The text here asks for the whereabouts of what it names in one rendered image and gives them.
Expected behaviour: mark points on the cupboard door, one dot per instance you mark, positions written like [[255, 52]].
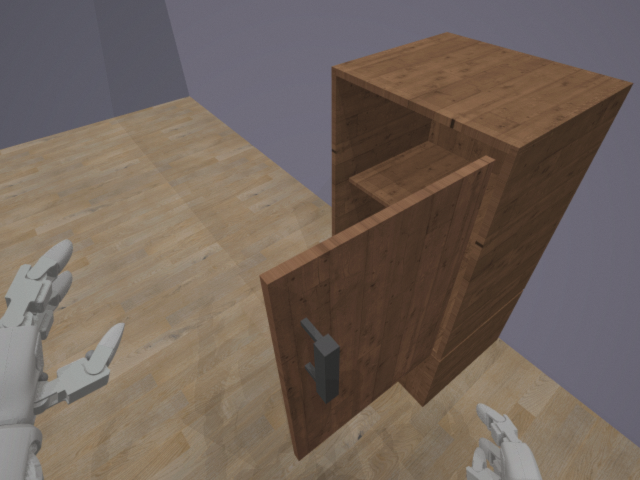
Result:
[[380, 289]]

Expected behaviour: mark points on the handle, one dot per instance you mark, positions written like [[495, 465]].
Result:
[[326, 357]]

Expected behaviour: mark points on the right robot hand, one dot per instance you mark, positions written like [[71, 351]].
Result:
[[514, 460]]

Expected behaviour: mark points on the left robot forearm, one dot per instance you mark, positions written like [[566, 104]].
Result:
[[19, 445]]

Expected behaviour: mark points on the left robot hand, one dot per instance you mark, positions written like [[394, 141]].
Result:
[[31, 299]]

